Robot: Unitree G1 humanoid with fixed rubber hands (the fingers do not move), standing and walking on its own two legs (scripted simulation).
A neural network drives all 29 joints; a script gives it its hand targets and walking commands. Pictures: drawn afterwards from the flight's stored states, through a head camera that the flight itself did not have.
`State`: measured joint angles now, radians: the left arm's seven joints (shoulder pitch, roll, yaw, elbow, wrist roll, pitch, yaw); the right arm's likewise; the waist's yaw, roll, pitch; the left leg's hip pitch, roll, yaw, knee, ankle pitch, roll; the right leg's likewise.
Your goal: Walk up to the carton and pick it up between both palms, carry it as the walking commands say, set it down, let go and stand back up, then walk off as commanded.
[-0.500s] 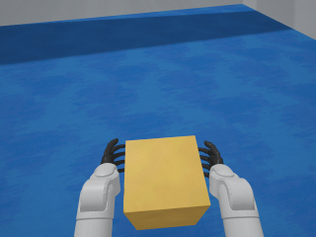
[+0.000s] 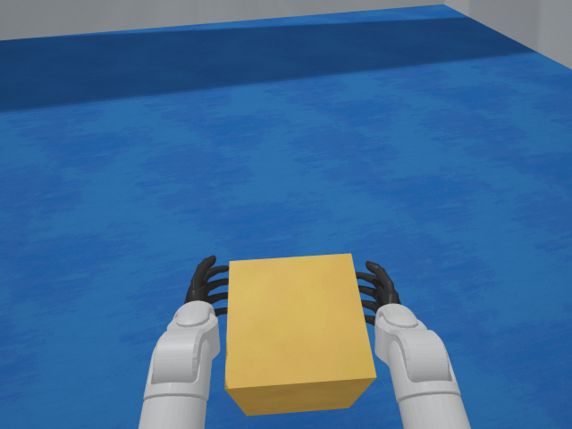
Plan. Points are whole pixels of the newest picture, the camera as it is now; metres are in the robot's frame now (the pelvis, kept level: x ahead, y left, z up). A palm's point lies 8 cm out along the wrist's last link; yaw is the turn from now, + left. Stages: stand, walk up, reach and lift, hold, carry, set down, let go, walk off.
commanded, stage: carry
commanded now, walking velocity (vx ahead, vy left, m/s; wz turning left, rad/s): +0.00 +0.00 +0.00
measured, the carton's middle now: (294, 341) +0.27 +0.00 -0.04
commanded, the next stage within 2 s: none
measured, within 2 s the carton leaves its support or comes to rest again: neither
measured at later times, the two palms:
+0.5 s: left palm (199, 300) +0.31 +0.14 +0.03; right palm (378, 303) +0.30 -0.12 +0.02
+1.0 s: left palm (112, 372) +0.20 +0.22 +0.05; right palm (317, 312) +0.27 -0.03 +0.04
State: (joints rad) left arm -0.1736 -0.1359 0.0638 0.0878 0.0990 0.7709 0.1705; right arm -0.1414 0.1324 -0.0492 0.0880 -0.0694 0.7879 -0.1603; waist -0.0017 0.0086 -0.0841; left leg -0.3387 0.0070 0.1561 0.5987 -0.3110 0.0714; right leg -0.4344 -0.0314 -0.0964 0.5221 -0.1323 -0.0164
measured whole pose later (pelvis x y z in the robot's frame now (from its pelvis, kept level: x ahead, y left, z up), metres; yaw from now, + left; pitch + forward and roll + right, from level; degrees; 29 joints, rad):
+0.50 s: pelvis +0.02 +0.00 +0.00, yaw +0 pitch +3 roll -1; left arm -0.15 -0.13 0.07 0.10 0.09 0.69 0.17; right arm -0.14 0.13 -0.04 0.13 -0.05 0.72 -0.16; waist -0.01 0.01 -0.07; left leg -0.31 0.01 0.16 0.62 -0.36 0.07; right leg -0.42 -0.03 -0.10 0.56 -0.19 -0.01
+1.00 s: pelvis +0.00 +0.01 -0.02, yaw +16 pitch +5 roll -1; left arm -0.02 -0.13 -0.01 -0.45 0.01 1.11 0.25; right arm -0.04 0.13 0.03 -0.39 0.03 1.13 -0.23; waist 0.00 0.02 -0.04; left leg -0.50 -0.06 0.09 0.73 -0.32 0.12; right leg -0.60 -0.09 -0.08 1.04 -0.52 0.10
